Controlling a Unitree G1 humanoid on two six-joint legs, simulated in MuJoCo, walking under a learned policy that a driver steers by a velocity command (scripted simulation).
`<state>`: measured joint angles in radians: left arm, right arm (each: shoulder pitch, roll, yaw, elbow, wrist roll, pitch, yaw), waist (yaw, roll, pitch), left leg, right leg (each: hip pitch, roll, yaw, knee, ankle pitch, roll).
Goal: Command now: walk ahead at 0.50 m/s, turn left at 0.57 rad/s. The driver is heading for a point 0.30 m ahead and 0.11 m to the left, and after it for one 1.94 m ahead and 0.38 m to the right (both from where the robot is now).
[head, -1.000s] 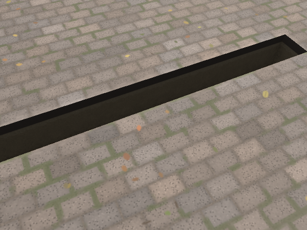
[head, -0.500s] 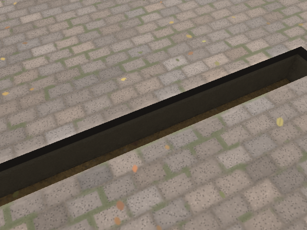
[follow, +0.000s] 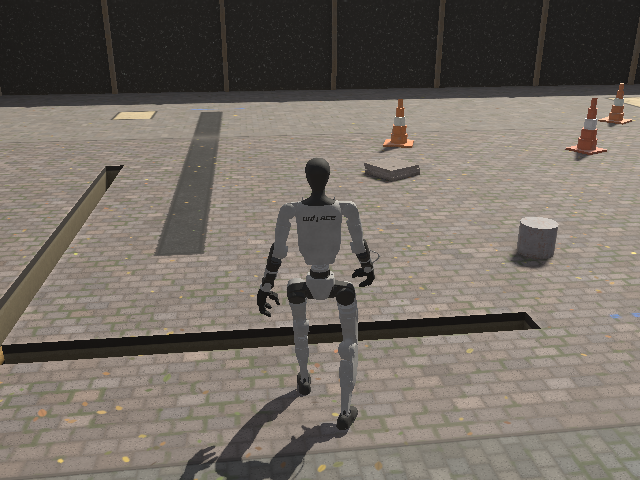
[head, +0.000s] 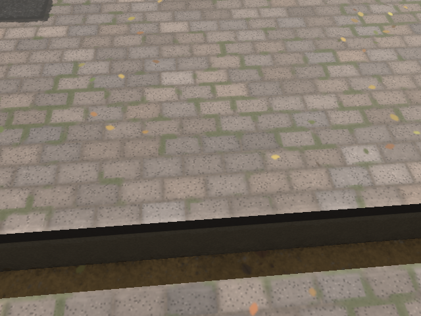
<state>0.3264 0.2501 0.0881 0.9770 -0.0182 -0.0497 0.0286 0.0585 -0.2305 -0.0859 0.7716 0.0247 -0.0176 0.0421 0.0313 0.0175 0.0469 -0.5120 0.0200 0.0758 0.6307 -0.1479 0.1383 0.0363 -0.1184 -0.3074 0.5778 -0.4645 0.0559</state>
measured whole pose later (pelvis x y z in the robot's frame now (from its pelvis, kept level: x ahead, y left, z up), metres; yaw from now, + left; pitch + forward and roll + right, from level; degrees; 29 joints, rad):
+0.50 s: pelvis +0.24 +0.01 +0.01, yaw +9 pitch +1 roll +1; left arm 0.10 0.24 0.05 0.80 0.03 -0.08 -0.05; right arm 0.25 -0.25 -0.07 0.82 -0.02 -0.01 -0.05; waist -0.02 -0.02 0.01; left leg -0.17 -0.11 -0.05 0.68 -0.41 0.05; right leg -0.46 0.01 0.00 0.56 -0.11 -0.05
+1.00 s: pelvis +0.28 +0.07 +0.03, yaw -8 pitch +1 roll -1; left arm 0.16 0.34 0.10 0.63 -0.01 0.06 0.03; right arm 0.17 -0.26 -0.05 0.71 -0.04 0.01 -0.02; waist 0.01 -0.04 0.02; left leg -0.28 -0.01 -0.03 0.48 -0.23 0.02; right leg -0.57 0.10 0.15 0.97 -0.43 0.04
